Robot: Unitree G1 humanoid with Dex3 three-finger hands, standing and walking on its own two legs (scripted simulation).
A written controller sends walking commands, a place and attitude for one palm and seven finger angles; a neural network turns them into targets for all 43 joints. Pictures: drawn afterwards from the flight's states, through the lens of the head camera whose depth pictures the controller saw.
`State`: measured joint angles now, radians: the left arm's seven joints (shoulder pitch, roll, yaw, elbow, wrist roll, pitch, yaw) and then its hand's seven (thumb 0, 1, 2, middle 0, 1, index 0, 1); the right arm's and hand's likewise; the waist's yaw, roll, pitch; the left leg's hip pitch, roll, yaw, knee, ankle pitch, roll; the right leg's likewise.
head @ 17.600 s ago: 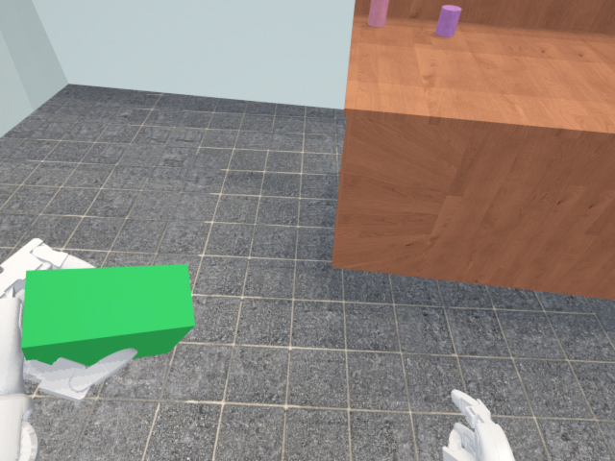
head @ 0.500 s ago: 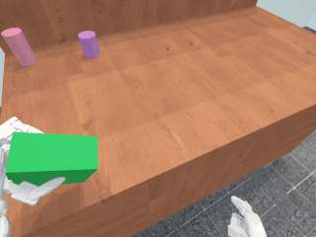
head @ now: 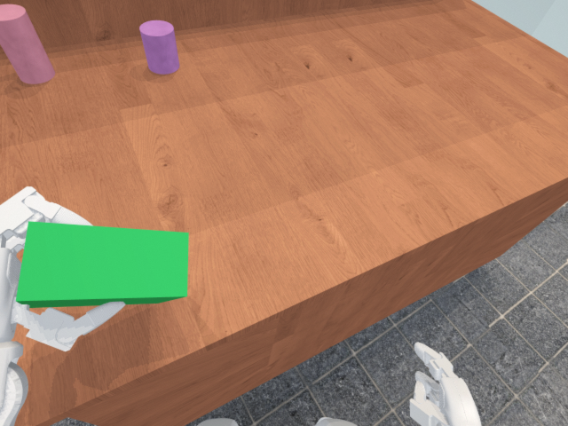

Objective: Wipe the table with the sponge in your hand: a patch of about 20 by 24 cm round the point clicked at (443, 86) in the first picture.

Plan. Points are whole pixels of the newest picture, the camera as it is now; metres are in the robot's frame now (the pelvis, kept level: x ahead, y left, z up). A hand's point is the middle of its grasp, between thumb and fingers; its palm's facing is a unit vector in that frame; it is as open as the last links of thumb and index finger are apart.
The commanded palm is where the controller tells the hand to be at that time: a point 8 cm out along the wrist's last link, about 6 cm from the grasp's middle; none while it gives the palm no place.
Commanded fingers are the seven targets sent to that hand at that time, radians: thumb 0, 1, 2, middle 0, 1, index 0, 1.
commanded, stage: come to a stop and stand still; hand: left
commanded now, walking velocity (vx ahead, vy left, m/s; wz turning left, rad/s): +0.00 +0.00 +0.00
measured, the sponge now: (130, 271) +0.24 +0.19 +0.13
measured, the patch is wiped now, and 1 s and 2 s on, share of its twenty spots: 0.00 0.00 0.00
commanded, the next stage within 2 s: look again from close up in 1.02 s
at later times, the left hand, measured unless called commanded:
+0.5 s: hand (27, 304) +0.19 +0.26 +0.15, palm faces +0.41 -0.84 -0.35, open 10.3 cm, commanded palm +0.14 +0.29 +0.18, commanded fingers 0.00 0.10 1.30 -1.20 -1.60 -1.20 -1.60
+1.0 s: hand (51, 278) +0.21 +0.25 +0.16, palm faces +0.36 -0.85 -0.39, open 10.3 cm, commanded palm +0.16 +0.28 +0.18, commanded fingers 0.00 0.10 1.30 -1.20 -1.60 -1.20 -1.60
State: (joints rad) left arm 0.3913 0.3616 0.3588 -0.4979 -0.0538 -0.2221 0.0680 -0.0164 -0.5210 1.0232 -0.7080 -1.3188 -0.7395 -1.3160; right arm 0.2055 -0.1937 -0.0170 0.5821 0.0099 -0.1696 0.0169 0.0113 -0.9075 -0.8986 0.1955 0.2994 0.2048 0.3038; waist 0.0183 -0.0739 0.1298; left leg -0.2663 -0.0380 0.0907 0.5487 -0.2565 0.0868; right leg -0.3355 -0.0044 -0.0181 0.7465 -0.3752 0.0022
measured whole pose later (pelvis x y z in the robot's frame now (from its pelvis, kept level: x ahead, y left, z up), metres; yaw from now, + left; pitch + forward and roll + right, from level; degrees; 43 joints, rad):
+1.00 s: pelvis +0.00 +0.00 +0.01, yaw +1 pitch +0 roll -1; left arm 0.45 0.37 0.34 -0.48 -0.04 -0.18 0.10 -0.02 -0.52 1.02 -0.71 -1.32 -0.74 -1.31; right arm 0.21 -0.20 0.03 0.58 0.01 -0.13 -0.04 0.01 -0.91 -0.90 0.20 0.30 0.21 0.30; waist 0.02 -0.02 0.05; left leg -0.26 -0.03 0.07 0.44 -0.19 0.07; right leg -0.14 0.02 -0.08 0.38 -0.24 -0.01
